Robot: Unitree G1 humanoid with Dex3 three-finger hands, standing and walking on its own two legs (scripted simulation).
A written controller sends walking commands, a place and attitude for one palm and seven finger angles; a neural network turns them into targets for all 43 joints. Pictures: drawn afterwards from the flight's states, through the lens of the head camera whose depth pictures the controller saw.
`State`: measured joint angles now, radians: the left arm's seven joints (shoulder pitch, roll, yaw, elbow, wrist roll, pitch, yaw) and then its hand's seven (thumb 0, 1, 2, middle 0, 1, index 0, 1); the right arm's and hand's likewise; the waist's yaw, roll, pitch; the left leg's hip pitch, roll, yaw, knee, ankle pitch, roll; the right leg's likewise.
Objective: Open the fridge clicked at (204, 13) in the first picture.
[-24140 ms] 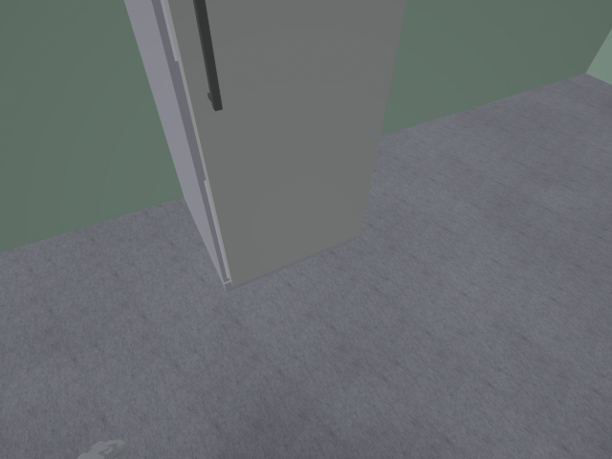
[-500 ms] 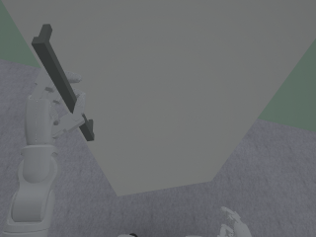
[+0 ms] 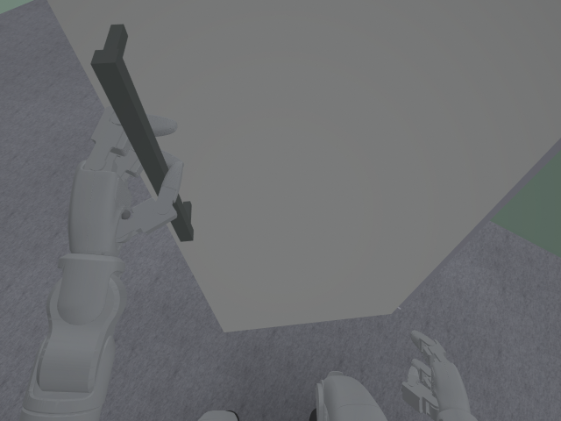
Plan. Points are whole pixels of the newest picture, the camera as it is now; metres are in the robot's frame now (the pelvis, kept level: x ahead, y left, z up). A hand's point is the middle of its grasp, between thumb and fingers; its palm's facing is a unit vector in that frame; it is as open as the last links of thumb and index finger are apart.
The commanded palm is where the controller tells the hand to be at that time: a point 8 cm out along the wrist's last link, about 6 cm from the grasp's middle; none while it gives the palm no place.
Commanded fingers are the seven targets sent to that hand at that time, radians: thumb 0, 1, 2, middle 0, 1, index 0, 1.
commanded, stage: walk backward, drawing the door open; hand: left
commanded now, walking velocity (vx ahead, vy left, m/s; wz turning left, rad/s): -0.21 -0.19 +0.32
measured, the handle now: (160, 160) +0.36 +0.15 +0.18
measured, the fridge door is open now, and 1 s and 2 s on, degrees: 44 77 72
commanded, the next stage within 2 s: stop walking and hold the door back in 0.80 s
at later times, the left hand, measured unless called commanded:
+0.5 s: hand (217, 345) +0.17 +0.06 +0.18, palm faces +0.42 -0.87 -0.24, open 6.8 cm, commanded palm +0.12 +0.10 +0.17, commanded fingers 0.00 0.90 0.90 -0.45 -1.40 -0.45 -1.40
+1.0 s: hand out of the picture +0.08 -0.03 +0.18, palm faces +0.78 -0.59 -0.22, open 6.2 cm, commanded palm +0.04 +0.01 +0.16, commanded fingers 0.00 0.90 0.90 -0.45 -1.40 -0.45 -1.40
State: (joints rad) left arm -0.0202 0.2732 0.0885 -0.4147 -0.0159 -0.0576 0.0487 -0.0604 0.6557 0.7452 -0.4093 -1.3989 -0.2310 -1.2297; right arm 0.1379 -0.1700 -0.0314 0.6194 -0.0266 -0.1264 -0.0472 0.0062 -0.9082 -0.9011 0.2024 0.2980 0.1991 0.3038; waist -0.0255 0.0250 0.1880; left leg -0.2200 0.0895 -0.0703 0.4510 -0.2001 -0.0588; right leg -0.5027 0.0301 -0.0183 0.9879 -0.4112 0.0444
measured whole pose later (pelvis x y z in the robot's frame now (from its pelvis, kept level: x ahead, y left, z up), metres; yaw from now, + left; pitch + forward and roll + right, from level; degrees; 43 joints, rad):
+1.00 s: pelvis -0.03 -0.36 -0.02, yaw +37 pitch -1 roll -1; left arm 0.11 0.34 0.24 -0.46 -0.06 -0.12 0.10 -0.07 0.64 0.82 -0.46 -1.41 -0.30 -1.36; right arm 0.17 -0.25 -0.04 0.61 0.00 -0.07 -0.09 0.01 -0.91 -0.90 0.20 0.30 0.20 0.30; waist -0.01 -0.04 0.11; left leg -0.29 0.01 0.13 0.66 -0.37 -0.03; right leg -0.32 -0.08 -0.21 0.63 -0.28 -0.01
